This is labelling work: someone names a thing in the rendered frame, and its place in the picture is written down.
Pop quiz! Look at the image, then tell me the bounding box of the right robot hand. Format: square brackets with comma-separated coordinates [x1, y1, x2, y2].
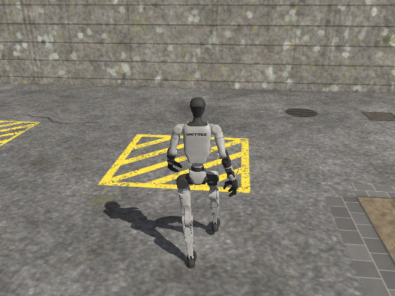
[223, 179, 238, 197]

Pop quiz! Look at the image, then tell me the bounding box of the robot torso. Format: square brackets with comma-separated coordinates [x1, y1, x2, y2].
[183, 122, 212, 185]

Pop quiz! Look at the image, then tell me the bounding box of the right robot forearm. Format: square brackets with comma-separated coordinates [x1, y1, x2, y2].
[222, 150, 236, 181]

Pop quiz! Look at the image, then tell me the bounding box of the right robot upper arm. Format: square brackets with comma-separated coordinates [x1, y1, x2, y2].
[210, 124, 227, 159]

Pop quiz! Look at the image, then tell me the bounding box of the left robot forearm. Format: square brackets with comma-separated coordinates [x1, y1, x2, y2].
[167, 148, 175, 165]

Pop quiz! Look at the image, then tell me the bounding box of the left robot hand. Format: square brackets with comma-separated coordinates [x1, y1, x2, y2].
[168, 161, 182, 172]

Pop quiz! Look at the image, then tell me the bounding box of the left robot foot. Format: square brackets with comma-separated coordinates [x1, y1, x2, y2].
[187, 250, 197, 268]

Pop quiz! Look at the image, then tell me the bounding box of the left robot upper arm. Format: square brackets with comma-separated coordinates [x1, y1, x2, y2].
[168, 123, 185, 156]

